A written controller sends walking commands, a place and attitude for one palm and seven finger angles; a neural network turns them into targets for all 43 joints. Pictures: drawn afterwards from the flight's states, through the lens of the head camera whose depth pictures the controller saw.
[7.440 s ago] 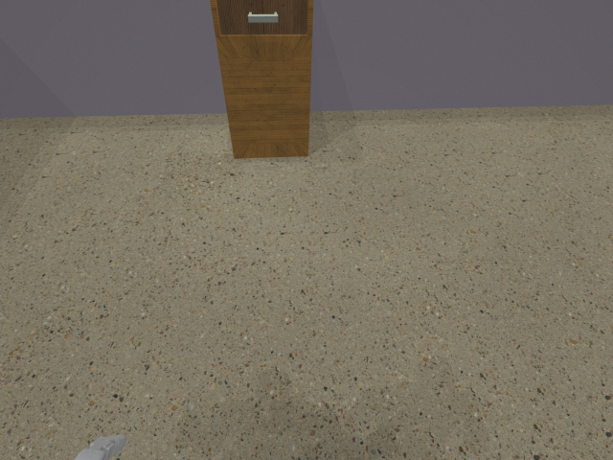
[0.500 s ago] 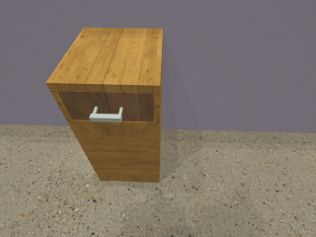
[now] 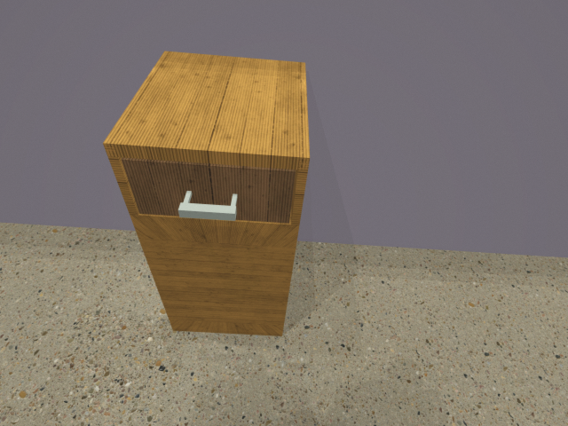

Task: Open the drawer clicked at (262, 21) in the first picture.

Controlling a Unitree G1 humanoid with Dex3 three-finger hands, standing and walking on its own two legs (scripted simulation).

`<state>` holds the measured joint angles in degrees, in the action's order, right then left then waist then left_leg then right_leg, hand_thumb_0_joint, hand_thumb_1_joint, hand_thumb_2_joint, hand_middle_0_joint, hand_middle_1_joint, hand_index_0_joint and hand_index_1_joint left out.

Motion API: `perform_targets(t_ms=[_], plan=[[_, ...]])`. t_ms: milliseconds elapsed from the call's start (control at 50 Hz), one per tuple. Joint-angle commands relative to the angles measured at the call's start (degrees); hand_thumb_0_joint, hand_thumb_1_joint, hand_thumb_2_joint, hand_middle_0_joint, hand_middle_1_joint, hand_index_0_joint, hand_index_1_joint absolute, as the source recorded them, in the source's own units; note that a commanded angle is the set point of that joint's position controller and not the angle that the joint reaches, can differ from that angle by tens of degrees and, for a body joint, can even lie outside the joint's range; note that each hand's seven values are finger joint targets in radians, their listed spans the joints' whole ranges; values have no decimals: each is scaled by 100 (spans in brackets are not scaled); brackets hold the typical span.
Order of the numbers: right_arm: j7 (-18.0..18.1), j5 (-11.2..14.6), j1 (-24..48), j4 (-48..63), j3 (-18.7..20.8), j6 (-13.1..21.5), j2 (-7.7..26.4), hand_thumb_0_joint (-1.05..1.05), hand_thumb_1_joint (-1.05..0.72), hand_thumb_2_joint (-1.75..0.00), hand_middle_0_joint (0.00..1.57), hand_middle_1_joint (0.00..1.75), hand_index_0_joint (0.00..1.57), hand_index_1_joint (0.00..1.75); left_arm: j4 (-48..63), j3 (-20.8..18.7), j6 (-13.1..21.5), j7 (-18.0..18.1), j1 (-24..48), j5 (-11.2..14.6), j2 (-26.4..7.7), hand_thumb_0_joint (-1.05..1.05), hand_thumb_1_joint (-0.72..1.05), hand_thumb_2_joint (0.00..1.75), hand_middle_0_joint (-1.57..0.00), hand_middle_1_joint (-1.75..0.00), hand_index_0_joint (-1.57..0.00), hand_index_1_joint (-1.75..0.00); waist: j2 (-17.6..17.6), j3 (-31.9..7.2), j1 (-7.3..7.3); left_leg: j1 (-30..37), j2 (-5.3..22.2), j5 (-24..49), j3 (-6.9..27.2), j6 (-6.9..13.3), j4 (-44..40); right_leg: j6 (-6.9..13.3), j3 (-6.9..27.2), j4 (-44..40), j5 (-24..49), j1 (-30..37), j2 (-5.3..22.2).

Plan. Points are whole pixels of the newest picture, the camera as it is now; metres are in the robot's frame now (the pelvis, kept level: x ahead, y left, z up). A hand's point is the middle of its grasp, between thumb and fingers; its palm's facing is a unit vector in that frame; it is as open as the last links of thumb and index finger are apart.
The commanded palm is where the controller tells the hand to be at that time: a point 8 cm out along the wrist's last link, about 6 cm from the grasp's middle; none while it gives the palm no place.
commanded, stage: look again from close up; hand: left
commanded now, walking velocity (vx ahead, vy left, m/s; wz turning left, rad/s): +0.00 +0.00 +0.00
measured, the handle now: (209, 204) +0.55 +0.19 -0.05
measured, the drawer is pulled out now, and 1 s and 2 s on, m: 0.00 0.00 0.00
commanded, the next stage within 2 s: shuffle to correct the standing spot in 0.20 s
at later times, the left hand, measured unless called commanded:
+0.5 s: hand out of the picture -0.09 +0.22 -0.17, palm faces +0.00 -0.98 -0.18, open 7.3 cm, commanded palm none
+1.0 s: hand out of the picture -0.01 +0.18 -0.18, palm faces +0.04 -1.00 -0.08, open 7.4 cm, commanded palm none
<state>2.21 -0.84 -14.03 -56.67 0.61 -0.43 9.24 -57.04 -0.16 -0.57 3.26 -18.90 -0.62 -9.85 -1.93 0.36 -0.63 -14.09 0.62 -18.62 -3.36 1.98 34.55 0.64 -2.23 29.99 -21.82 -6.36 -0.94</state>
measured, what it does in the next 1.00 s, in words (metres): steps on the spot: left foot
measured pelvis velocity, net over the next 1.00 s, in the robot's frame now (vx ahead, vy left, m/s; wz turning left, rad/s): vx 0.02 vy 0.03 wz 0.02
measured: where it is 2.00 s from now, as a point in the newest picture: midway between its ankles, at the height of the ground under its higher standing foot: outside the picture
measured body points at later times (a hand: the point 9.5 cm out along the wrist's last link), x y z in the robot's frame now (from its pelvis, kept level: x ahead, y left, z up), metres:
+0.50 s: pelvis -0.04 +0.05 +0.01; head -0.04 +0.06 +0.46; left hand -0.09 +0.27 -0.15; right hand -0.05 -0.19 -0.14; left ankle +0.00 +0.09 -0.73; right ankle -0.07 -0.09 -0.71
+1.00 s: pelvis +0.02 +0.03 +0.00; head +0.02 +0.06 +0.45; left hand -0.01 +0.23 -0.17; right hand +0.01 -0.18 -0.14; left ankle +0.02 +0.13 -0.73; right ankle -0.03 -0.08 -0.67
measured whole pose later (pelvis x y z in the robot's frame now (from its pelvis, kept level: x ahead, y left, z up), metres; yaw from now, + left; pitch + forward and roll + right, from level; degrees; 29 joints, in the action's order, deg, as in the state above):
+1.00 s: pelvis +0.02 +0.03 +0.00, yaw +1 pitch +1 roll +0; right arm 2.5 -1.7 -20.5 -60.5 1.4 1.9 5.8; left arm -60.8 -1.9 -2.3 -0.5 -21.2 -2.3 -6.9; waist -2.9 -1.1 1.3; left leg -16.1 2.9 -17.2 -9.6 2.1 32.2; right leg 1.3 -3.9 57.6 -21.2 -23.7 2.4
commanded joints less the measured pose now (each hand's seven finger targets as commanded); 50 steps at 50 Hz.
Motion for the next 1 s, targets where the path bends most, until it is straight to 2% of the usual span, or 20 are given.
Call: perform_targets(t_ms=[0,100,280,320,380,440,500,560,600,620,640,680,740,800,820,840,860,880,920,980], plan=[[-1,-18,-293,202,107,80,724,0,-90,-90,20,30,20,30,181,-79,41,-34,-454,-39,-542,0,90,90,-20,-30,-20,-30,547,457,26,-25,593,1867,762,182,-843,135,390,-540,1266,-548,452],[-45,-29,-259,240,125,89,833,0,-90,-90,20,30,20,30,205,-54,10,-78,-372,-60,-490,0,90,90,-20,-30,-20,-30,513,470,26,-278,696,167,1088,223,-1607,43,233,-518,742,-504,422],[-68,-3,-313,98,149,94,879,0,-90,-90,20,30,20,30,-15,-44,-7,-97,-588,-89,-398,0,90,90,-20,-30,-20,-30,436,324,-10,-285,769,-776,1334,175,-2304,-24,162,-516,660,-444,459],[-60,-7,-400,-8,168,67,934,0,-90,-90,20,30,20,30,-103,-44,-27,-120,-693,-106,-374,0,90,90,-20,-30,-20,-30,439,316,29,-231,890,-1447,1487,191,-2511,-29,51,-357,244,-538,352],[-10,-35,-490,-99,254,8,1109,0,-90,-90,20,30,20,30,-157,-68,-129,-175,-812,-152,-303,0,90,90,-20,-30,-20,-30,600,388,57,-297,1283,-2156,1887,378,-2837,18,-71,353,-186,-860,221],[21,-71,-529,-159,283,-10,1162,0,-90,-90,20,30,20,30,-146,-97,-185,-250,-864,-150,-227,0,90,90,-20,-30,-20,-30,521,443,60,-279,1509,-1971,1957,645,-2847,97,-33,725,-406,-1089,265],[46,-94,-529,-237,293,-16,1078,0,-90,-90,20,30,20,30,-212,-141,-184,-290,-1093,-125,-72,0,90,90,-20,-30,-20,-30,530,440,-3,-532,1384,-1605,1593,579,-2741,142,-143,125,-285,-604,198],[42,-65,-538,-316,276,-29,860,0,-90,-90,20,30,20,30,-375,-208,-149,-262,-1487,-125,-122,0,90,90,-20,-30,-20,-30,254,431,-126,-1172,800,-1508,1040,157,-2184,269,-85,-1068,73,371,206],[20,-35,-462,-215,194,-32,432,0,-90,-90,20,30,20,30,-384,-302,-146,-173,-1660,-160,-454,0,90,90,-20,-30,-20,-30,-789,622,-195,-2040,-10,-1182,116,-53,-449,802,1348,-1968,-1544,325,1252],[-11,-48,-346,-110,212,-26,377,0,-90,-90,20,30,20,30,-299,-329,-107,-121,-1434,-153,-586,0,90,90,-20,-30,-20,-30,-1232,640,-164,-1968,-127,-771,-348,-41,952,1138,1993,-2499,-2146,-154,1951],[-46,-52,-271,-90,265,-27,486,0,-90,-90,20,30,20,30,-197,-311,-45,-72,-1090,-121,-484,0,90,90,-20,-30,-20,-30,-1043,723,-58,-1991,59,-828,-118,61,1918,1182,1898,-2603,-1814,-472,1997],[-102,-38,-439,-140,262,8,328,0,-90,-90,20,30,20,30,-99,-278,77,-85,-772,-132,-353,0,90,90,-20,-30,-20,-30,-269,846,166,-2057,272,-628,-40,102,2366,1162,1267,-2314,-838,-537,1799],[-153,-20,-517,-124,221,63,79,0,-90,-90,20,30,20,30,-189,-265,153,-113,-783,-183,-377,0,90,90,-20,-30,-20,-30,-99,813,176,-1577,345,-655,-151,82,1451,1064,557,-1952,107,-561,1559],[-91,-59,-1091,-292,178,151,23,0,-90,-90,20,30,20,30,-276,-262,92,-197,-730,-130,-404,0,90,90,-20,-30,-20,-30,-95,597,354,-110,175,109,-617,18,-68,813,142,-1291,-226,-1205,1180],[-58,-66,-1445,-427,185,187,147,0,-90,-90,20,30,20,30,-296,-236,64,-234,-753,-96,-312,0,90,90,-20,-30,-20,-30,163,496,434,522,236,207,-455,-18,-511,650,-31,-693,-296,-1559,936],[-7,-89,-1920,-554,284,229,554,0,-90,-90,20,30,20,30,-257,-192,54,-277,-856,-94,-71,0,90,90,-20,-30,-20,-30,1181,298,545,1053,1083,-459,907,230,-1218,373,-338,513,-263,-2150,533],[75,-127,-2352,-587,434,249,1096,0,-90,-90,20,30,20,30,-82,-150,45,-326,-828,-97,133,0,90,90,-20,-30,-20,-30,2127,212,614,1474,2420,-952,3114,780,-2263,84,-559,1872,-921,-3195,129],[124,-91,-2214,-526,480,208,1312,0,-90,-90,20,30,20,30,162,-188,-7,-364,-428,-174,-33,0,90,90,-20,-30,-20,-30,1353,462,627,1057,2856,-1512,3476,1126,-2677,115,23,2789,-871,-3341,396],[124,-103,-1507,-431,343,249,869,0,-90,-90,20,30,20,30,116,-249,-18,-393,-171,-226,-17,0,90,90,-20,-30,-20,-30,952,860,330,-43,2366,-1062,2560,899,-2709,96,275,3317,-31,-3164,690],[129,-91,-1197,-380,253,392,620,0,-90,-90,20,30,20,30,68,-276,-18,-446,-256,-187,53,0,90,90,-20,-30,-20,-30,533,595,136,34,2013,1003,1295,809,-2424,-110,263,2969,648,-2797,807]])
